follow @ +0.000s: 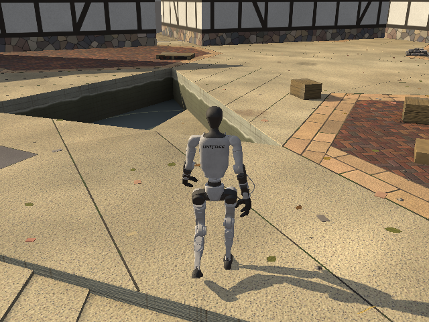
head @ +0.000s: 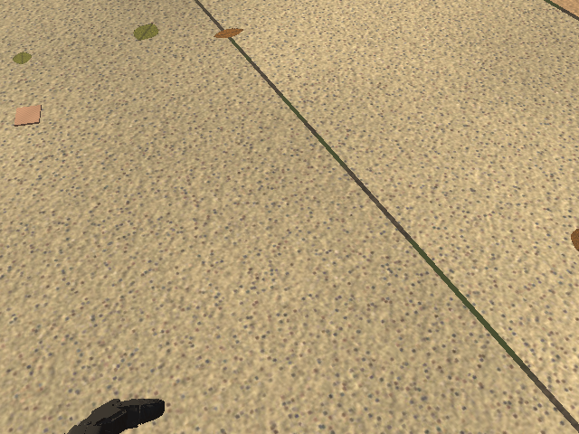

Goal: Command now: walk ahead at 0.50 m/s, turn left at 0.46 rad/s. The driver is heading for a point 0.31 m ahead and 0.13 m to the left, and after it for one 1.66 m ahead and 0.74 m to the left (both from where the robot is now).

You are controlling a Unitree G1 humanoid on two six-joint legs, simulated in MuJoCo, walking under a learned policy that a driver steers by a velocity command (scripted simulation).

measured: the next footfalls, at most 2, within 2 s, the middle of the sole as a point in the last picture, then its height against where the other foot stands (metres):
left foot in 0.44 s outside the picture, level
right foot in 0.90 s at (253, 354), level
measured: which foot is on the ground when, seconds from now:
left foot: up 0.00-0.42, down 0.44-0.92, up 0.94-1.00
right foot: down 0.00-0.42, up 0.44-0.88, down 0.90-1.00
